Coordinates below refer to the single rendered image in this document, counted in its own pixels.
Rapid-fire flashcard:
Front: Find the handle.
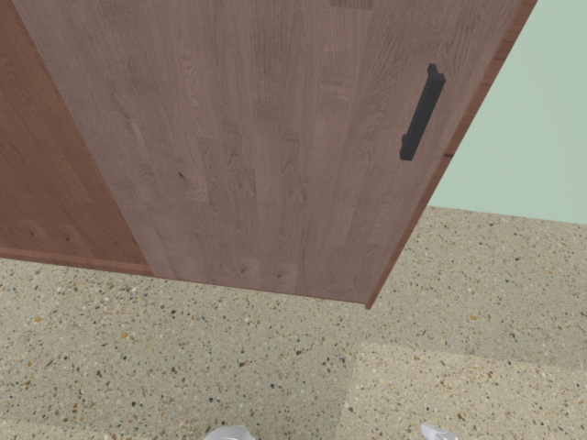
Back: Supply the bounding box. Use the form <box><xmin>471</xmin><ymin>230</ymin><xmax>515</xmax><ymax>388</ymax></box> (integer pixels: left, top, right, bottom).
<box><xmin>400</xmin><ymin>63</ymin><xmax>446</xmax><ymax>161</ymax></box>

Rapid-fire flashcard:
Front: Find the wardrobe door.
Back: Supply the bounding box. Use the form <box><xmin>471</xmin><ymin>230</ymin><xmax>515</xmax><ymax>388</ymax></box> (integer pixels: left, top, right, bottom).
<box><xmin>12</xmin><ymin>0</ymin><xmax>521</xmax><ymax>303</ymax></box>
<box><xmin>0</xmin><ymin>0</ymin><xmax>149</xmax><ymax>265</ymax></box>

